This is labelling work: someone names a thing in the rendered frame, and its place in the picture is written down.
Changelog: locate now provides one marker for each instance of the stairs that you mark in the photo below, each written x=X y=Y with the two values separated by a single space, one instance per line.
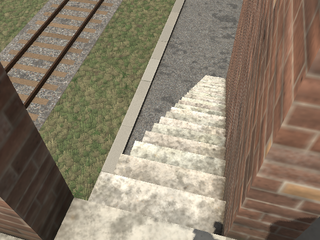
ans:
x=176 y=174

